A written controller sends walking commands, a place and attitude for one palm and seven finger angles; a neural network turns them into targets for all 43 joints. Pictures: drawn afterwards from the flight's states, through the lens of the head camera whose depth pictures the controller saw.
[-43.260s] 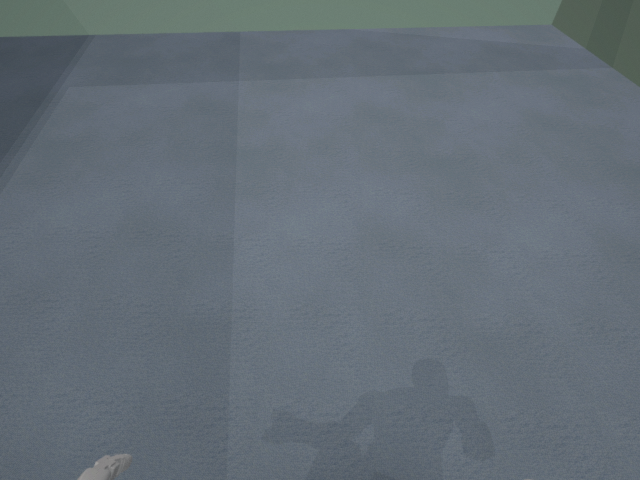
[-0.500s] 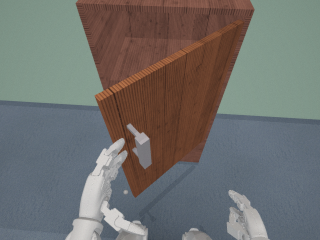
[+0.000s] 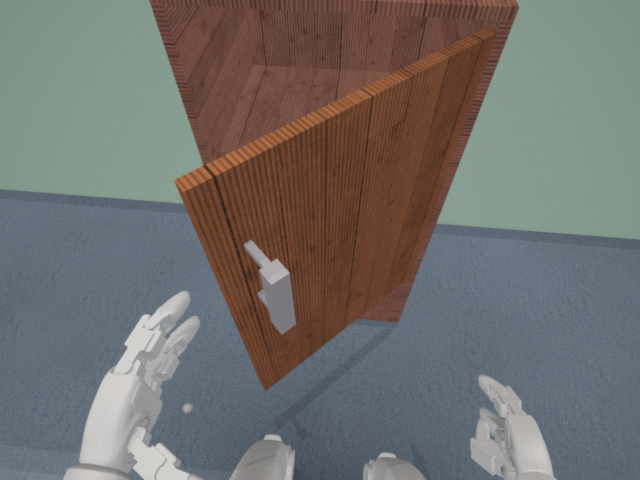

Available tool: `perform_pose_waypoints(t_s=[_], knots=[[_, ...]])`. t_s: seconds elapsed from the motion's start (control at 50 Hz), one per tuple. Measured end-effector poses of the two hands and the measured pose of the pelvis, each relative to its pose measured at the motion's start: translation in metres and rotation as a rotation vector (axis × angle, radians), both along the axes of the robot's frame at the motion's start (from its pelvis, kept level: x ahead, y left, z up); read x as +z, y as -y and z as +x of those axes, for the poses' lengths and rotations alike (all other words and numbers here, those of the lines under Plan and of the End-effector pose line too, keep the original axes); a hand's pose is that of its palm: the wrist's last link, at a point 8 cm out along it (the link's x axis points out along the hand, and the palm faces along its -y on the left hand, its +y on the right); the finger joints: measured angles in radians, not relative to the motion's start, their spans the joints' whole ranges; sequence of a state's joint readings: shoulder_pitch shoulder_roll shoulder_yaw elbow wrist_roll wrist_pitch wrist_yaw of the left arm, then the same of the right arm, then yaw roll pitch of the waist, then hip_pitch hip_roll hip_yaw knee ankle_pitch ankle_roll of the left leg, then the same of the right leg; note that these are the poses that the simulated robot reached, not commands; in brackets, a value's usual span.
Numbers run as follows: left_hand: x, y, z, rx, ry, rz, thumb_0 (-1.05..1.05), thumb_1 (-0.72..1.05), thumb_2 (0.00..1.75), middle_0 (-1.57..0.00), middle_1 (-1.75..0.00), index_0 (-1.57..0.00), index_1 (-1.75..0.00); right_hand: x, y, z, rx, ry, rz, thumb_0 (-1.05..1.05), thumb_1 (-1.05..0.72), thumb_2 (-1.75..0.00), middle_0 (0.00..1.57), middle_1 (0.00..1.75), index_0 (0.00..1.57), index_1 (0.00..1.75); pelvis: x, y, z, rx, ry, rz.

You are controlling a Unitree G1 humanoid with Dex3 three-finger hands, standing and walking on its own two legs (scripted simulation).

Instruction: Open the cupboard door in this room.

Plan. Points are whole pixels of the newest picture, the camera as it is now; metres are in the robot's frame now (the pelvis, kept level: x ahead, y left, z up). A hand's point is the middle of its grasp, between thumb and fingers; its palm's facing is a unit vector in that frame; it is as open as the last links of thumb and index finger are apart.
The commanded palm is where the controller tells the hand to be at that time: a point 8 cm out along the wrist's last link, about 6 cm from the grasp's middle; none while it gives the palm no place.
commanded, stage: draw the hand back to the body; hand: left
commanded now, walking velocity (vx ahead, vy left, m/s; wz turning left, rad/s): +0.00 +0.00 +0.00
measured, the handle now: (269, 287) +0.33 +0.09 +0.07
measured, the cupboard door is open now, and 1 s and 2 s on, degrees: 45 45 45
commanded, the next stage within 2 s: step back with the hand held close in 1.62 s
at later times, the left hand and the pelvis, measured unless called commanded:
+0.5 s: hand (114, 392) +0.19 +0.19 +0.13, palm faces -0.04 -1.00 -0.06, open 16.3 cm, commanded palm +0.16 +0.25 +0.15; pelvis +0.00 +0.02 +0.04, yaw +0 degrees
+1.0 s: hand out of the picture +0.22 +0.27 +0.21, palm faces +0.35 -0.85 -0.40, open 12.0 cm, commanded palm +0.17 +0.31 +0.23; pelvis +0.03 +0.03 +0.09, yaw +0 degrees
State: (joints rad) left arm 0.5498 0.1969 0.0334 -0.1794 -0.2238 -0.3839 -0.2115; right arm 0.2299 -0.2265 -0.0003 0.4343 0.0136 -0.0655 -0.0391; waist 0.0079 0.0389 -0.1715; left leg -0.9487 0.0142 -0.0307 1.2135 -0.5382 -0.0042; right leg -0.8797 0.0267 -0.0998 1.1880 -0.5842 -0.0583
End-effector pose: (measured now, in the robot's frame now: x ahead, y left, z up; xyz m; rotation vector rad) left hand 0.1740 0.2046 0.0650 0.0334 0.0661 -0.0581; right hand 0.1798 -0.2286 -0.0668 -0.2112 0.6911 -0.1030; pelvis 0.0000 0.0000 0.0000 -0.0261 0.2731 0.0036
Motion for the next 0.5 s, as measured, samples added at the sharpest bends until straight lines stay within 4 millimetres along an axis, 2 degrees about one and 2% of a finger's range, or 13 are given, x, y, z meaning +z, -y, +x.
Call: perform_pose_waypoints(t_s=[0.12, 0.28, 0.44, 0.5], knots=[[0.003, -0.010, 0.001, 0.002, 0.016, -0.013, -0.01, -0.50, 0.30, -0.15, -0.30, -0.15, -0.30, 0.001, -0.005, -0.002, -0.001, 0.010, -0.005, 0.02, -0.90, -0.90, 0.20, 0.30, 0.20, 0.30, -0.001, -0.004, -0.003, 0.002, 0.004, -0.009], [0.046, -0.020, 0.001, -0.015, 0.065, 0.011, -0.02, -0.50, 0.30, -0.15, -0.30, -0.15, -0.30, 0.021, -0.020, -0.007, -0.024, 0.037, 0.030, 0.02, -0.90, -0.90, 0.20, 0.30, 0.20, 0.30, 0.017, -0.014, 0.000, 0.003, 0.057, -0.016], [0.058, -0.035, -0.005, 0.017, 0.013, 0.017, -0.01, -0.50, 0.30, -0.15, -0.30, -0.15, -0.30, 0.045, -0.029, -0.005, -0.009, 0.083, 0.026, 0.02, -0.90, -0.90, 0.21, 0.30, 0.20, 0.30, 0.033, -0.021, 0.003, 0.003, 0.101, -0.017], [0.069, -0.042, -0.007, 0.022, 0.037, 0.027, -0.01, -0.49, 0.30, -0.15, -0.30, -0.15, -0.30, 0.052, -0.030, -0.003, 0.001, 0.098, 0.017, 0.02, -0.90, -0.90, 0.21, 0.30, 0.20, 0.30, 0.037, -0.022, 0.005, 0.005, 0.116, -0.020]])
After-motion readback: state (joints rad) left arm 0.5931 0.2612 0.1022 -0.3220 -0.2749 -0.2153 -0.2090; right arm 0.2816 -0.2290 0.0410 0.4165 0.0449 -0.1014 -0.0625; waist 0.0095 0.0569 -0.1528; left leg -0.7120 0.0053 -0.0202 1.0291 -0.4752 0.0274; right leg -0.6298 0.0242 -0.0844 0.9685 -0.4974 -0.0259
